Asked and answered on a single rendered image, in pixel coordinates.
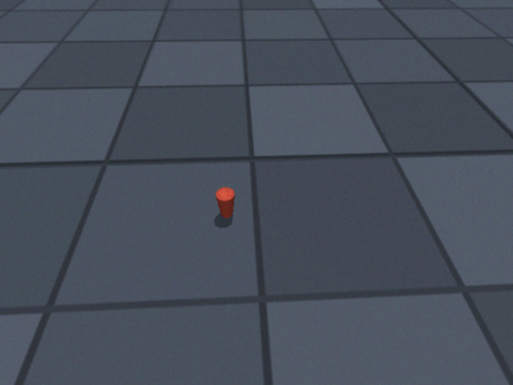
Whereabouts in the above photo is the cup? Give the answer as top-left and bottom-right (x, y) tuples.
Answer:
(216, 187), (235, 218)

